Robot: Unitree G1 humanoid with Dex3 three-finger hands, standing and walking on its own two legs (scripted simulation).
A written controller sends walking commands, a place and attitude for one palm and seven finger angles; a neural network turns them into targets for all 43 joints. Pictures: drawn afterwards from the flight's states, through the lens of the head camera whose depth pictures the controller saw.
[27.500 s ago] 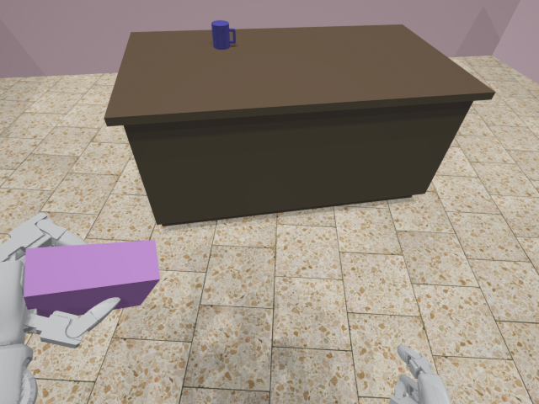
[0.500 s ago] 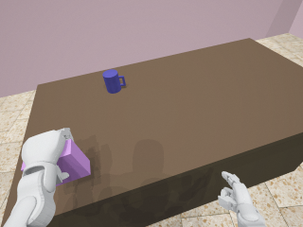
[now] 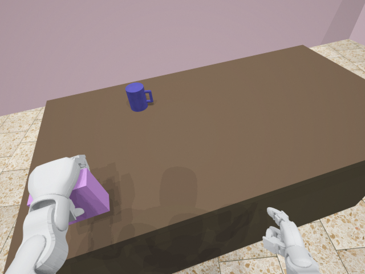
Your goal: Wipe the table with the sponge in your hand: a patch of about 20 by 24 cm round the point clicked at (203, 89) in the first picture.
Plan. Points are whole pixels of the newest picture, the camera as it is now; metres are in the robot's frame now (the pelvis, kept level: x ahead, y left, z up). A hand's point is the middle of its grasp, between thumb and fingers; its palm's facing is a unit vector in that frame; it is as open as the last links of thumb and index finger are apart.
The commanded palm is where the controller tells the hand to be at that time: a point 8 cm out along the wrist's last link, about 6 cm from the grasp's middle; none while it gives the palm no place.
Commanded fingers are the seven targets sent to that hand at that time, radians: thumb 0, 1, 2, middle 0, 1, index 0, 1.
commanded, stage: move the sponge above the wiping area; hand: left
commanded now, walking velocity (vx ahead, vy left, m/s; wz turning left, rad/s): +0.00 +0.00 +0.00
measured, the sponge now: (77, 203) +0.22 +0.29 +0.04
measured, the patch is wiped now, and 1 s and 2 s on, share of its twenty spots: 0.00 0.00 0.00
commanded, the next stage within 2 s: none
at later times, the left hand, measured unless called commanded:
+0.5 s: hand (73, 196) +0.22 +0.29 +0.07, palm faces -0.01 -0.10 -0.99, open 9.2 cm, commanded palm +0.20 +0.28 +0.13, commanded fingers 0.00 0.10 1.30 -1.20 -1.60 -1.20 -1.60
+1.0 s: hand (82, 194) +0.24 +0.28 +0.05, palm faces -0.02 -0.10 -0.99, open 9.2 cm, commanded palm +0.21 +0.28 +0.12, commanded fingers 0.00 0.10 1.30 -1.20 -1.60 -1.20 -1.60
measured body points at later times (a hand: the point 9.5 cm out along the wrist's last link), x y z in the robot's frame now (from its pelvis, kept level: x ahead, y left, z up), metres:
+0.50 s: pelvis +0.00 +0.00 +0.00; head -0.01 -0.04 +0.45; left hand +0.22 +0.29 +0.12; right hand +0.25 -0.21 -0.08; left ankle +0.02 +0.08 -0.74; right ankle +0.01 -0.09 -0.74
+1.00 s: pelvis +0.00 +0.00 +0.00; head -0.01 -0.04 +0.45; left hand +0.24 +0.28 +0.11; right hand +0.24 -0.21 -0.09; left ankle +0.02 +0.08 -0.74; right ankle +0.01 -0.09 -0.74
